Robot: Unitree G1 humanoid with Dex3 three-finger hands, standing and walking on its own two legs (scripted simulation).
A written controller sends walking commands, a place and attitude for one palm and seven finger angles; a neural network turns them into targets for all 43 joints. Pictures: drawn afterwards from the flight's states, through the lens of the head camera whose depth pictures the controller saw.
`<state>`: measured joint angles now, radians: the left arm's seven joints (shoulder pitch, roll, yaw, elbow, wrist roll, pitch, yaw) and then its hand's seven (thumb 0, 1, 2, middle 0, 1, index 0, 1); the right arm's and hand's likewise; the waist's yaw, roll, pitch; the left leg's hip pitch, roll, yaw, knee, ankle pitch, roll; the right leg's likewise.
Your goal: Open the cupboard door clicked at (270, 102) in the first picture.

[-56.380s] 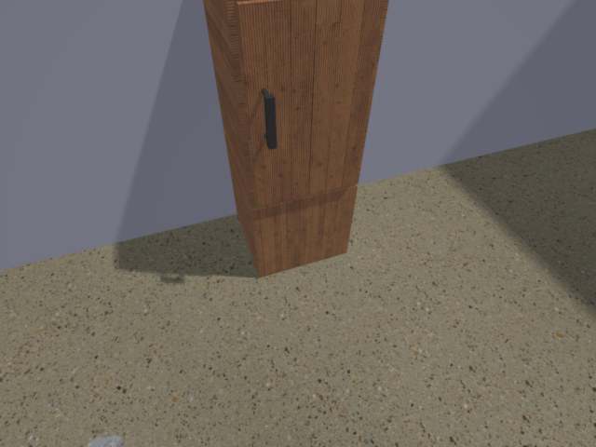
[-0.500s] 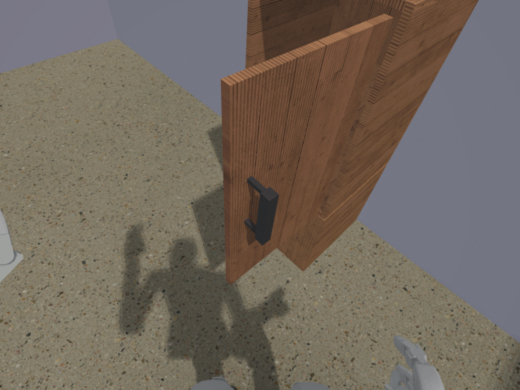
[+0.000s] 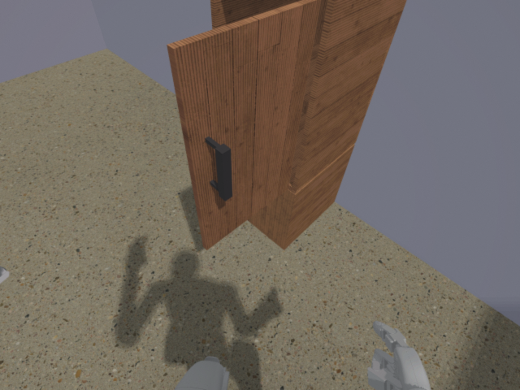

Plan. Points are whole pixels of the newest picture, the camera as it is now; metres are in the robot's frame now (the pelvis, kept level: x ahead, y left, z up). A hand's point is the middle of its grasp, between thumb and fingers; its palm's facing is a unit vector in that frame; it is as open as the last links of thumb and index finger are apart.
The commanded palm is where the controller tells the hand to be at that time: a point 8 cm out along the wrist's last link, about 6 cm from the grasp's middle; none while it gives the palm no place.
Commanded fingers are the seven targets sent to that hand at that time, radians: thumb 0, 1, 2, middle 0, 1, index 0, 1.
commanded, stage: stop stepping back and stand still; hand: left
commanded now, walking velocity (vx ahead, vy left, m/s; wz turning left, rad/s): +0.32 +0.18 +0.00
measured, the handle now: (218, 169) +0.54 +0.14 -0.01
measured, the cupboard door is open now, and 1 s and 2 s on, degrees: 88 88 88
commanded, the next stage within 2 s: let the arm hang, fingers relaxed in 1.60 s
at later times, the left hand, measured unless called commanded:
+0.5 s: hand out of the picture +0.09 +0.26 +0.20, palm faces +0.53 -0.67 -0.53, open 7.4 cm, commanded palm +0.04 +0.29 +0.18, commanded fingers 0.00 0.90 0.90 -0.20 -0.30 -0.20 -0.30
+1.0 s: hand out of the picture +0.11 +0.30 +0.17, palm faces +0.49 -0.71 -0.50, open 7.4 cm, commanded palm +0.04 +0.32 +0.18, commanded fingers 0.00 0.90 0.90 -0.20 -0.30 -0.20 -0.30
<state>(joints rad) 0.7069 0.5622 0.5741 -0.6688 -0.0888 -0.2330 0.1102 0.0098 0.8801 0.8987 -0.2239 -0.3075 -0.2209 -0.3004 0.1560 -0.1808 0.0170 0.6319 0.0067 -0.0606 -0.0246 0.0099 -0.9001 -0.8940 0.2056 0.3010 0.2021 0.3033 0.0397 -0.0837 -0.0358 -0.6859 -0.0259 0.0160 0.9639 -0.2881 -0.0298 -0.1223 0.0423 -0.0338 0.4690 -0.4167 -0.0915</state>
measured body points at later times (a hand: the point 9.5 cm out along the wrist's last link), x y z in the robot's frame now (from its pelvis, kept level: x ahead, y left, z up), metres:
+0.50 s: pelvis -0.08 -0.02 +0.00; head -0.10 -0.05 +0.45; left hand +0.05 +0.29 +0.22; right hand +0.08 -0.25 -0.10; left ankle -0.11 +0.11 -0.66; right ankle -0.09 -0.06 -0.73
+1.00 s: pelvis -0.08 +0.02 +0.00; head -0.07 +0.00 +0.45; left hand +0.08 +0.33 +0.20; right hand +0.11 -0.20 -0.09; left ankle -0.08 +0.14 -0.73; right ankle -0.09 -0.06 -0.73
